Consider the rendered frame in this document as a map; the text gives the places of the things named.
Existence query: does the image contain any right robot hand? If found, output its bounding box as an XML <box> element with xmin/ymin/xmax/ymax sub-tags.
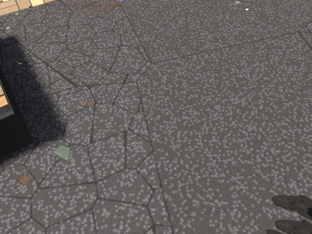
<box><xmin>266</xmin><ymin>195</ymin><xmax>312</xmax><ymax>234</ymax></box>

